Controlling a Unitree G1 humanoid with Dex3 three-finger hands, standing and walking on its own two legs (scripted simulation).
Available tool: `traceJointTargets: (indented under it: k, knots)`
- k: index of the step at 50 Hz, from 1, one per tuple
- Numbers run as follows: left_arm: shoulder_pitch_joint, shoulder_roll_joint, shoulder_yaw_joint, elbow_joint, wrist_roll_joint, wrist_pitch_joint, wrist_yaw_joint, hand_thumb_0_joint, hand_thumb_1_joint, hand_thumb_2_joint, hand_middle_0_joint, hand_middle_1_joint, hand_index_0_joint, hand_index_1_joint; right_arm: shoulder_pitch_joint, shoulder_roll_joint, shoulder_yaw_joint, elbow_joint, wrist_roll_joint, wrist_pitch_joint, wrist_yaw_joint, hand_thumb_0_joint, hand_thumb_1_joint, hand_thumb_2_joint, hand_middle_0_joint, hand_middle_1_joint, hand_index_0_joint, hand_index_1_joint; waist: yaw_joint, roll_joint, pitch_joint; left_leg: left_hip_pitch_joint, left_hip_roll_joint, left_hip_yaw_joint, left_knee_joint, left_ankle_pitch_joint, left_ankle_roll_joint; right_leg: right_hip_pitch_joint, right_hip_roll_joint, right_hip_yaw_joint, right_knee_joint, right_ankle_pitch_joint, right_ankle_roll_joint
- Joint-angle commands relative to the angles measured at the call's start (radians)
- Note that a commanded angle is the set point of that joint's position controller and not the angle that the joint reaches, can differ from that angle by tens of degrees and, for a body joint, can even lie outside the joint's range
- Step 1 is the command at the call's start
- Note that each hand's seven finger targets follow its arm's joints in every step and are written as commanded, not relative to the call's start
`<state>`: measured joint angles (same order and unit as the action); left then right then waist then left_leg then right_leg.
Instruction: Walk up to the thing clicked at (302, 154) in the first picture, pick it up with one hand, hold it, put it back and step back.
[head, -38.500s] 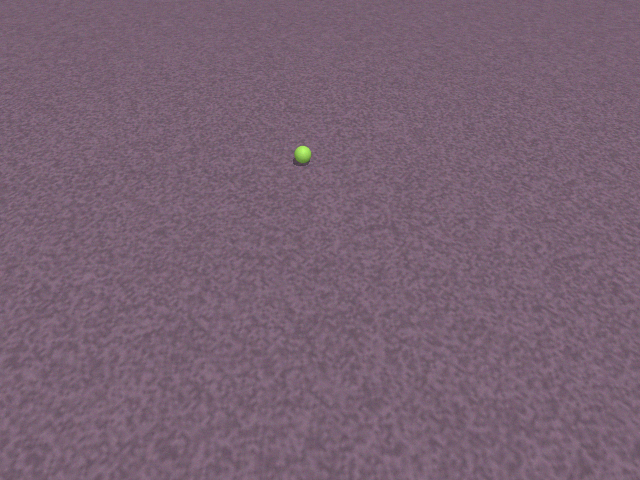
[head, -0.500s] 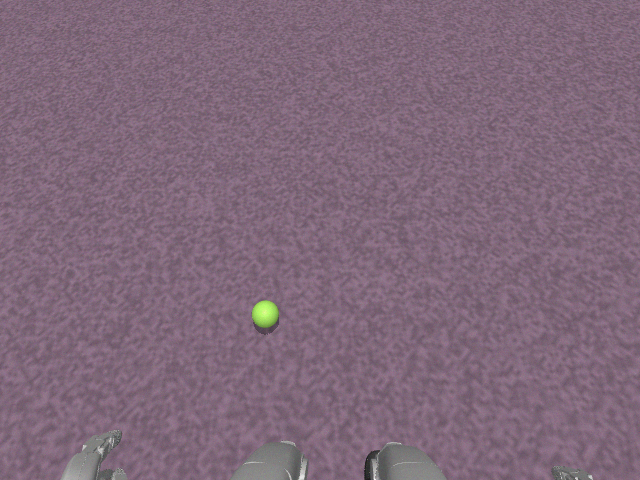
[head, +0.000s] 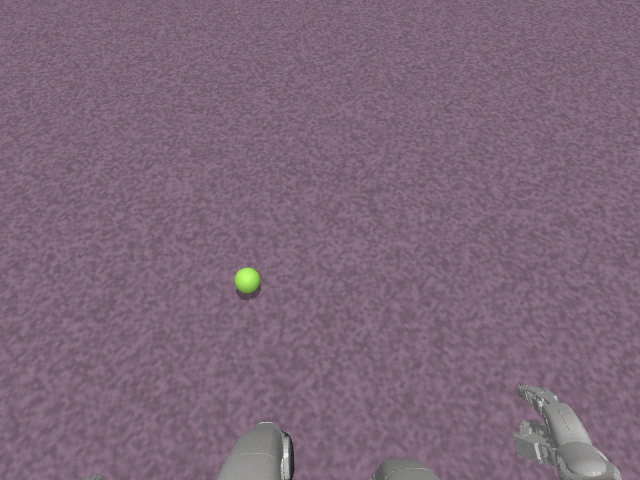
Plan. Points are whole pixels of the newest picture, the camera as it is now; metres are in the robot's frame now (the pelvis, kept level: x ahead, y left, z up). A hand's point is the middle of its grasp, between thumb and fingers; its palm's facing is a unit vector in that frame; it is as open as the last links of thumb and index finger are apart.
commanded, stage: step back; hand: left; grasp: from above
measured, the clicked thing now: (247, 280) +0.71 +0.26 -0.71
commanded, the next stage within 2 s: stand in 1.84 s
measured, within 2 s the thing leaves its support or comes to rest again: neither
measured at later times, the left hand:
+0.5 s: hand out of the picture -0.05 +0.29 -0.13, palm faces +0.06 -0.93 -0.37, open 7.3 cm
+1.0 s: hand out of the picture -0.24 +0.29 -0.13, palm faces +0.06 -0.91 -0.40, open 7.3 cm
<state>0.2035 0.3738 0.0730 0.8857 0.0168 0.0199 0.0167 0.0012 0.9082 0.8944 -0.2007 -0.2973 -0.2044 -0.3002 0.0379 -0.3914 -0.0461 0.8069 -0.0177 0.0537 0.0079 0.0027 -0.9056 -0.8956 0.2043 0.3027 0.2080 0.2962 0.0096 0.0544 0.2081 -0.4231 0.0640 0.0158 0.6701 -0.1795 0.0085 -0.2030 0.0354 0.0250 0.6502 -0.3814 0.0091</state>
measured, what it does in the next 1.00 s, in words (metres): walks backwards: left foot, then right foot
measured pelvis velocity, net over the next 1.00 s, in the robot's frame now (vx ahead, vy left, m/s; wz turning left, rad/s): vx -0.30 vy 0.01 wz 0.06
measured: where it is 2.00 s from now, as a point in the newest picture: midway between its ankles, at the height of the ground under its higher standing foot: outside the picture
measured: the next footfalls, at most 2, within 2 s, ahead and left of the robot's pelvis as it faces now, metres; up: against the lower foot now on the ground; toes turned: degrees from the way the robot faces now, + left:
left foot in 0.34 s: -0.11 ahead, +0.14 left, +0.00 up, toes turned +1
right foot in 0.70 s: -0.24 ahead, -0.12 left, +0.00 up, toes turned +1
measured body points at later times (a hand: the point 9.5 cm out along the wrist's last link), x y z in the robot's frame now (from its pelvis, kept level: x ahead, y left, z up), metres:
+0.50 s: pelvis -0.17 +0.02 +0.02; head -0.12 +0.05 +0.46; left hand -0.05 +0.34 -0.11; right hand -0.09 -0.29 -0.10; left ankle -0.15 +0.14 -0.72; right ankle -0.15 -0.13 -0.63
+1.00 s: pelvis -0.30 +0.01 +0.01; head -0.28 +0.00 +0.46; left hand -0.24 +0.33 -0.10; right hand -0.22 -0.30 -0.12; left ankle -0.31 +0.13 -0.72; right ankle -0.28 -0.12 -0.72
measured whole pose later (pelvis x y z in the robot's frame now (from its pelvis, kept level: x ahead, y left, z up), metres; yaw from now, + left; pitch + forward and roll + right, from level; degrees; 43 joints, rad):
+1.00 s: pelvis -0.30 +0.01 +0.01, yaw +4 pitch -2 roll +0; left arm 0.20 0.37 0.07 0.91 0.05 0.01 -0.02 0.00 0.90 0.89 -0.20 -0.30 -0.21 -0.30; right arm 0.24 -0.39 -0.05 0.98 -0.03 0.02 0.01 0.01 -0.91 -0.90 0.20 0.30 0.20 0.30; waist 0.02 0.02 0.07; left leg -0.23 -0.03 -0.05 0.60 -0.39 -0.01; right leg -0.27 -0.04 -0.02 0.63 -0.32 0.00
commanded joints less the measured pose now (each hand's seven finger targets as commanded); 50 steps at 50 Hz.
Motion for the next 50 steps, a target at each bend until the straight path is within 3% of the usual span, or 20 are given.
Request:
traceJointTargets:
  k: [1, 2, 5, 13, 16, 17, 18, 19, 20, 23, 30, 34, 35, 36, 37, 38, 41, 45, 49, 50]
  knots:
    - [0.064, 0.388, 0.107, -0.084, 0.025, -0.022, 0.007, 0.0, 0.9, 0.9, -0.2, -0.3, -0.2, -0.3, -0.022, -0.169, -0.062, -0.083, 0.022, 0.006, -0.02, 0.0, -0.9, -0.9, 0.2, 0.3, 0.2, 0.3, 0.058, -0.33, -0.194, -0.058, -0.16, -0.09, 0.303, -0.396, -0.011, -0.156, -0.413, 0.522, -0.38, 0.049, -0.264]
    - [-0.043, 0.411, 0.109, -0.133, 0.028, -0.025, 0.015, 0.0, 0.9, 0.9, -0.2, -0.3, -0.2, -0.3, 0.004, -0.211, -0.078, -0.071, 0.015, 0.012, -0.028, 0.0, -0.9, -0.9, 0.2, 0.3, 0.2, 0.3, 0.038, -0.348, -0.113, 0.001, -0.112, -0.208, 0.487, -0.412, -0.028, -0.336, -0.498, 0.612, -0.421, 0.034, -0.328]
    - [-0.166, 0.26, 0.079, -0.159, 0.023, -0.026, 0.021, 0.0, 0.9, 0.9, -0.2, -0.3, -0.2, -0.3, 0.125, -0.198, -0.072, 0.002, 0.025, 0.007, -0.018, 0.0, -0.9, -0.9, 0.2, 0.3, 0.2, 0.3, -0.062, -0.155, -0.112, -0.032, -0.208, -0.222, 0.573, -0.27, -0.015, -0.217, -0.275, 0.205, -0.281, 0.289, -0.196]
    - [-0.025, 0.241, 0.078, -0.154, 0.026, -0.001, 0.036, 0.0, 0.9, 0.9, -0.2, -0.3, -0.2, -0.3, 0.139, -0.16, -0.047, -0.023, 0.002, -0.021, -0.03, 0.0, -0.9, -0.9, 0.2, 0.3, 0.2, 0.3, 0.039, -0.276, -0.253, -0.027, -0.078, -0.105, 0.065, -0.349, -0.03, 0.17, -0.29, 0.188, -0.134, 0.466, -0.19]
    - [-0.076, 0.256, 0.067, -0.164, 0.003, 0.023, 0.027, 0.0, 0.9, 0.9, -0.2, -0.3, -0.2, -0.3, 0.256, -0.168, -0.063, 0.037, -0.009, -0.027, -0.029, 0.0, -0.9, -0.9, 0.2, 0.3, 0.2, 0.3, -0.01, -0.251, -0.298, 0.188, -0.1, -0.006, -0.285, -0.079, -0.009, 0.083, -0.25, 0.136, -0.002, 0.486, -0.146]
    - [-0.067, 0.22, 0.054, -0.172, 0.002, 0.031, 0.023, 0.0, 0.9, 0.9, -0.2, -0.3, -0.2, -0.3, 0.254, -0.199, -0.077, 0.041, -0.018, -0.027, -0.029, 0.0, -0.9, -0.9, 0.2, 0.3, 0.2, 0.3, -0.006, -0.164, -0.286, 0.245, -0.059, -0.091, -0.302, -0.005, 0.006, -0.036, -0.21, 0.124, 0.039, 0.352, -0.107]
    - [-0.042, 0.184, 0.043, -0.18, -0.009, 0.033, 0.021, 0.0, 0.9, 0.9, -0.2, -0.3, -0.2, -0.3, 0.232, -0.28, -0.095, 0.024, -0.036, -0.026, -0.028, 0.0, -0.9, -0.9, 0.2, 0.3, 0.2, 0.3, 0.002, 0.038, -0.282, 0.304, 0.139, -0.365, -0.33, 0.086, 0.075, -0.222, -0.093, 0.045, 0.186, 0.103, -0.055]
    - [-0.129, 0.213, 0.057, -0.191, -0.014, 0.028, 0.031, 0.0, 0.9, 0.9, -0.2, -0.3, -0.2, -0.3, 0.16, -0.389, -0.103, -0.001, -0.024, -0.019, -0.013, 0.0, -0.9, -0.9, 0.2, 0.3, 0.2, 0.3, -0.045, 0.223, -0.246, 0.135, 0.293, -0.548, -0.37, 0.126, 0.244, -0.25, 0.042, 0.016, 0.376, -0.248, -0.018]
    - [-0.174, 0.237, 0.067, -0.185, 0.002, 0.026, 0.038, 0.0, 0.9, 0.9, -0.2, -0.3, -0.2, -0.3, 0.111, -0.395, -0.106, -0.013, -0.027, -0.029, -0.017, 0.0, -0.9, -0.9, 0.2, 0.3, 0.2, 0.3, -0.056, 0.22, -0.19, -0.012, 0.357, -0.638, -0.411, 0.096, 0.314, -0.204, 0.021, 0.143, 0.538, -0.274, -0.015]
    - [-0.047, 0.218, 0.064, -0.115, -0.023, 0.032, 0.023, 0.0, 0.9, 0.9, -0.2, -0.3, -0.2, -0.3, 0.008, -0.236, -0.06, -0.032, -0.035, -0.035, -0.03, 0.0, -0.9, -0.9, 0.2, 0.3, 0.2, 0.3, 0.044, 0.081, -0.163, 0.103, 0.154, -0.248, -0.277, 0.283, 0.195, -0.269, 0.06, 0.179, 0.659, -0.12, -0.033]
    - [-0.051, 0.179, 0.042, -0.114, 0.0, -0.004, 0.012, 0.0, 0.9, 0.9, -0.2, -0.3, -0.2, -0.3, 0.143, -0.222, -0.063, -0.005, -0.017, -0.029, -0.032, 0.0, -0.9, -0.9, 0.2, 0.3, 0.2, 0.3, -0.041, 0.127, -0.274, 0.429, 0.178, -0.234, -0.175, 0.325, 0.234, -0.242, -0.015, 0.059, 0.162, -0.146, 0.023]
    - [0.073, 0.185, 0.047, -0.012, 0.013, -0.023, 0.005, 0.0, 0.9, 0.9, -0.2, -0.3, -0.2, -0.3, 0.071, -0.263, -0.067, -0.009, -0.004, -0.007, -0.024, 0.0, -0.9, -0.9, 0.2, 0.3, 0.2, 0.3, 0.008, 0.124, -0.319, 0.258, 0.138, -0.184, -0.103, 0.115, 0.163, 0.048, -0.005, -0.035, -0.295, 0.089, -0.026]
    - [0.082, 0.212, 0.058, 0.006, 0.023, -0.028, 0.006, 0.0, 0.9, 0.9, -0.2, -0.3, -0.2, -0.3, 0.084, -0.221, -0.056, -0.007, -0.002, -0.006, -0.023, 0.0, -0.9, -0.9, 0.2, 0.3, 0.2, 0.3, 0.004, 0.069, -0.318, 0.152, 0.096, -0.167, -0.052, 0.021, 0.12, 0.131, -0.034, 0.043, -0.321, 0.121, -0.047]
    - [0.07, 0.27, 0.074, 0.0, 0.036, -0.033, 0.004, 0.0, 0.9, 0.9, -0.2, -0.3, -0.2, -0.3, 0.091, -0.171, -0.044, -0.018, 0.004, -0.011, -0.02, 0.0, -0.9, -0.9, 0.2, 0.3, 0.2, 0.3, -0.001, -0.122, -0.273, -0.062, -0.021, -0.128, 0.077, -0.206, 0.052, 0.158, -0.18, 0.301, -0.33, 0.018, -0.094]
    - [-0.003, 0.36, 0.092, -0.041, 0.033, -0.027, 0.001, 0.0, 0.9, 0.9, -0.2, -0.3, -0.2, -0.3, 0.026, -0.171, -0.046, -0.04, 0.008, -0.015, -0.032, 0.0, -0.9, -0.9, 0.2, 0.3, 0.2, 0.3, 0.043, -0.261, -0.218, -0.057, -0.116, -0.12, 0.198, -0.389, -0.002, -0.094, -0.382, 0.483, -0.378, -0.11, -0.241]
    - [-0.099, 0.387, 0.092, -0.07, 0.036, -0.026, 0.004, 0.0, 0.9, 0.9, -0.2, -0.3, -0.2, -0.3, 0.042, -0.218, -0.067, -0.012, 0.003, -0.014, -0.036, 0.0, -0.9, -0.9, 0.2, 0.3, 0.2, 0.3, 0.032, -0.296, -0.134, 0.066, -0.063, -0.171, 0.332, -0.388, -0.022, -0.331, -0.463, 0.571, -0.43, -0.207, -0.296]
    - [-0.157, 0.239, 0.059, -0.074, 0.027, -0.036, 0.006, 0.0, 0.9, 0.9, -0.2, -0.3, -0.2, -0.3, 0.098, -0.191, -0.057, 0.044, 0.011, -0.028, -0.021, 0.0, -0.9, -0.9, 0.2, 0.3, 0.2, 0.3, -0.025, -0.152, -0.094, 0.026, -0.142, -0.154, 0.35, -0.261, -0.01, -0.2, -0.251, 0.214, -0.318, 0.036, -0.186]
    - [-0.027, 0.257, 0.069, -0.047, 0.041, -0.049, -0.006, 0.0, 0.9, 0.9, -0.2, -0.3, -0.2, -0.3, 0.082, -0.161, -0.036, 0.035, -0.004, -0.058, -0.015, 0.0, -0.9, -0.9, 0.2, 0.3, 0.2, 0.3, 0.052, -0.233, -0.154, -0.041, -0.099, -0.083, 0.092, -0.298, -0.025, 0.038, -0.227, 0.225, -0.299, -0.073, -0.168]
    - [-0.051, 0.246, 0.057, -0.052, 0.026, -0.021, -0.022, 0.0, 0.9, 0.9, -0.2, -0.3, -0.2, -0.3, 0.185, -0.145, -0.053, 0.096, -0.014, -0.091, -0.015, 0.0, -0.9, -0.9, 0.2, 0.3, 0.2, 0.3, 0.008, -0.218, -0.196, 0.246, -0.114, 0.003, -0.359, -0.157, -0.013, -0.017, -0.217, 0.158, -0.178, -0.048, -0.148]
    - [-0.032, 0.195, 0.039, -0.053, 0.024, -0.017, -0.024, 0.0, 0.9, 0.9, -0.2, -0.3, -0.2, -0.3, 0.2, -0.169, -0.069, 0.108, -0.021, -0.1, -0.02, 0.0, -0.9, -0.9, 0.2, 0.3, 0.2, 0.3, 0.004, -0.141, -0.217, 0.388, -0.068, -0.104, -0.37, -0.111, 0.006, -0.125, -0.184, 0.118, -0.074, 0.007, -0.113]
